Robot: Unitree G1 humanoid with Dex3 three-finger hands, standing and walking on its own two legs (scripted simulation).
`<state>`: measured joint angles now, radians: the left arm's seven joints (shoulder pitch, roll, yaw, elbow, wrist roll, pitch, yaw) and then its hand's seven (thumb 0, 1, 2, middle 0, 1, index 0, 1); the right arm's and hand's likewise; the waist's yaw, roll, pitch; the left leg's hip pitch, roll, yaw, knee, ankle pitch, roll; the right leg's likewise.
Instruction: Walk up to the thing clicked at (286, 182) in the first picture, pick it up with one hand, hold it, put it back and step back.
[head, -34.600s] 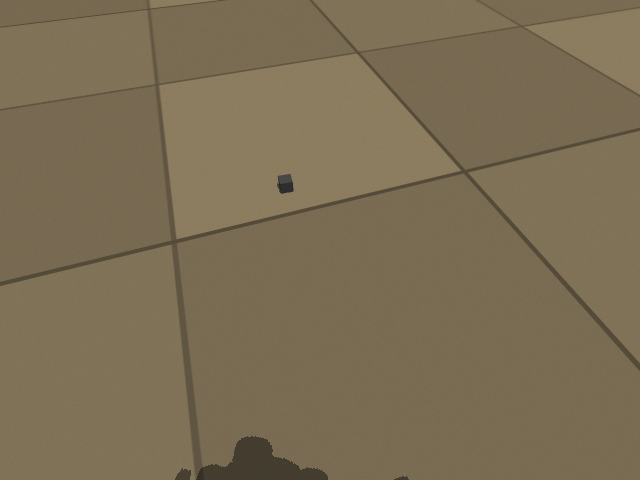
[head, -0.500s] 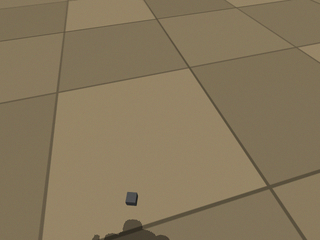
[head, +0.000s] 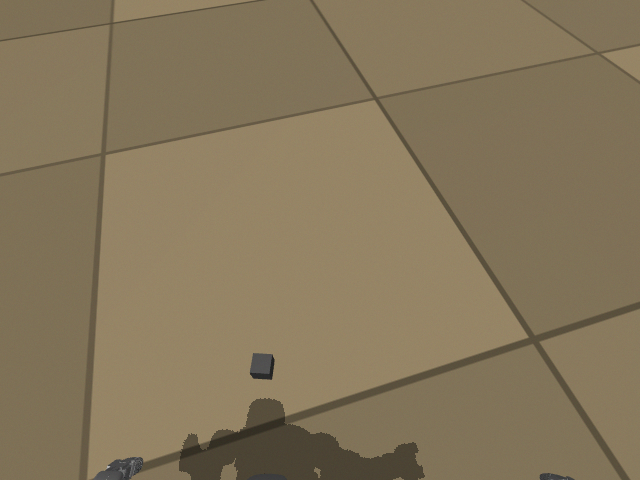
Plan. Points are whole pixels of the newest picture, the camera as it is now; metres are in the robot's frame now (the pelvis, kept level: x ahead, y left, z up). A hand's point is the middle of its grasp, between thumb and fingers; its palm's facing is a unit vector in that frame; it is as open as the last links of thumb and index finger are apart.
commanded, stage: step back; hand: left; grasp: from above
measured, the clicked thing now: (262, 366) +0.47 +0.24 -0.75
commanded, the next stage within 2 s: none
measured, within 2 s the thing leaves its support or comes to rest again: neither
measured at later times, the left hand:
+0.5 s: hand out of the picture +0.04 +0.34 -0.18, palm faces -0.08 -0.93 -0.35, open 7.3 cm
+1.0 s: hand out of the picture -0.09 +0.30 -0.14, palm faces -0.06 -0.91 -0.41, open 7.3 cm
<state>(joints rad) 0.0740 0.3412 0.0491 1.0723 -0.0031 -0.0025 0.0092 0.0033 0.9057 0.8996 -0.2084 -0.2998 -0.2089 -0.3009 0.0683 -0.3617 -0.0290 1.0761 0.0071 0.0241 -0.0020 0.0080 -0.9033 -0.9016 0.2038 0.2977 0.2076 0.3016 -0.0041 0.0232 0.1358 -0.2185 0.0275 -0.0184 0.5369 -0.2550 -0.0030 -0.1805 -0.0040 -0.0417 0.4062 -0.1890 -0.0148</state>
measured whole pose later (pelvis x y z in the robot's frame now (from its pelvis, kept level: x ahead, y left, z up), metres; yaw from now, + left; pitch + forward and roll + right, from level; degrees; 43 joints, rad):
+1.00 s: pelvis -0.22 +0.05 -0.01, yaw -4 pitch -1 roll +2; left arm 0.15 0.34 0.07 0.79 0.04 0.05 0.01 0.01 0.90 0.90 -0.21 -0.30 -0.21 -0.30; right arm 0.17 -0.42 -0.05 0.90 0.00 0.04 -0.03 0.01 -0.90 -0.90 0.20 0.30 0.21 0.30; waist 0.02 0.01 0.15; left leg -0.39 -0.11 -0.14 1.09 -0.48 -0.03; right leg -0.32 0.02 -0.01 0.54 -0.20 -0.06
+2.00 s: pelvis -0.56 +0.02 -0.03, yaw +2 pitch -1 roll +0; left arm 0.11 0.38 0.08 0.74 0.05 0.05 0.02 0.00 0.90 0.90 -0.21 -0.30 -0.21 -0.30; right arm 0.26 -0.38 -0.05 0.91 -0.02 0.03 -0.04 0.01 -0.90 -0.90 0.20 0.30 0.21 0.30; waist -0.01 0.00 0.16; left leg -0.25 -0.03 -0.02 0.70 -0.43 -0.01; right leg -0.41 -0.05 -0.10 0.68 -0.24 -0.03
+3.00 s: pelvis -0.58 +0.03 -0.02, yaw -2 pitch -3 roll -1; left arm 0.14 0.38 0.05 0.98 0.02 -0.03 0.01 0.00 0.91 0.90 -0.21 -0.30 -0.21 -0.30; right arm 0.19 -0.37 -0.05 1.00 0.00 0.01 -0.01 0.01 -0.90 -0.90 0.20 0.30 0.21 0.30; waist -0.02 0.04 0.12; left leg -0.25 0.05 0.03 0.68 -0.37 0.00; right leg -0.30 -0.01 -0.04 0.61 -0.25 0.00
